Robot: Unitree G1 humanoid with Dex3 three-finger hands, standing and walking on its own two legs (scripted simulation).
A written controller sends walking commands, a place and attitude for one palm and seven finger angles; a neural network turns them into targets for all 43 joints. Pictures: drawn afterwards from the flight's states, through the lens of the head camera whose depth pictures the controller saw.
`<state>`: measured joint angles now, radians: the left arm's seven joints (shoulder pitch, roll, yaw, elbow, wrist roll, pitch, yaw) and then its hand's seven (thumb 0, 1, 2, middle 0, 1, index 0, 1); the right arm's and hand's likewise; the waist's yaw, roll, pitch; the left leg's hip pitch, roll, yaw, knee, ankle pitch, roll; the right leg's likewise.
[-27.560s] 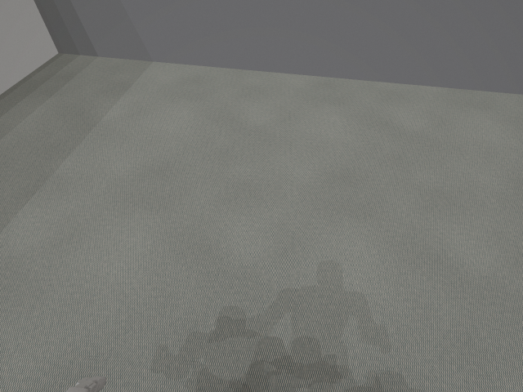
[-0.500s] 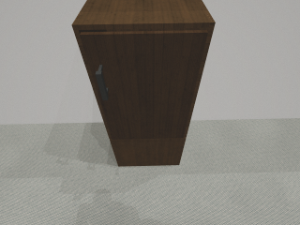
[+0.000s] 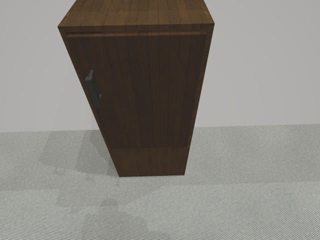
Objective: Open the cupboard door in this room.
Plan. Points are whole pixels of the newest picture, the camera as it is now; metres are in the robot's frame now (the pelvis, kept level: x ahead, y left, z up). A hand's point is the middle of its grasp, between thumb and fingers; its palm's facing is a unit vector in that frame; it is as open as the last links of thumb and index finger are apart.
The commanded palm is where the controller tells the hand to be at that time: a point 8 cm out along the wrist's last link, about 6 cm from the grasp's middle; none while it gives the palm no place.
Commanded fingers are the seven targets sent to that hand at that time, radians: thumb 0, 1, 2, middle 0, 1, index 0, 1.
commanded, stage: look again from close up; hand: left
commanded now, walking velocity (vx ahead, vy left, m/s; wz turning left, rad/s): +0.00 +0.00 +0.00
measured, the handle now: (95, 89) +0.55 +0.25 +0.04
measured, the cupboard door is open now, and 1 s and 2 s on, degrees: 0 0 0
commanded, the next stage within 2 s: raise the hand with hooked fingers in 0.08 s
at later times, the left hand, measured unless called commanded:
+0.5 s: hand (93, 218) +0.17 +0.17 -0.01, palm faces +0.04 -1.00 -0.04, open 8.1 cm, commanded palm +0.12 +0.24 -0.04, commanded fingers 0.00 0.50 0.73 -0.23 -0.56 -0.23 -0.56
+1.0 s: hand (67, 215) +0.18 +0.23 -0.01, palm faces +0.07 -1.00 -0.06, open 11.0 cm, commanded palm +0.14 +0.28 +0.00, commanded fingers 0.00 -0.08 0.48 -0.27 -0.93 -0.27 -0.93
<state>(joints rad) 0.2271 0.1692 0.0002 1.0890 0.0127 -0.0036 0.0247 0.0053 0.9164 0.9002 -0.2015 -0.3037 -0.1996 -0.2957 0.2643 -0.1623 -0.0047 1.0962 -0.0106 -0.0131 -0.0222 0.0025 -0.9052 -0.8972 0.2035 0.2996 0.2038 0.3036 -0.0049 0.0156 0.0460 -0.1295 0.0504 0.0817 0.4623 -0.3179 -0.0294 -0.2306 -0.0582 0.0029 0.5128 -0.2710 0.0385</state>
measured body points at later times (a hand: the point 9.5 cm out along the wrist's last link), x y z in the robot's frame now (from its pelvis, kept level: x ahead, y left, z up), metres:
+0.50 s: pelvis -0.04 -0.02 -0.06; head -0.01 -0.02 +0.39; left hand +0.16 +0.22 -0.01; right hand +0.18 -0.27 -0.11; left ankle -0.05 +0.13 -0.74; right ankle +0.00 -0.14 -0.74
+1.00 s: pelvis -0.06 -0.01 -0.07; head +0.00 +0.00 +0.38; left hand +0.17 +0.28 +0.00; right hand +0.10 -0.22 -0.16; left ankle -0.05 +0.13 -0.74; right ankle +0.00 -0.14 -0.74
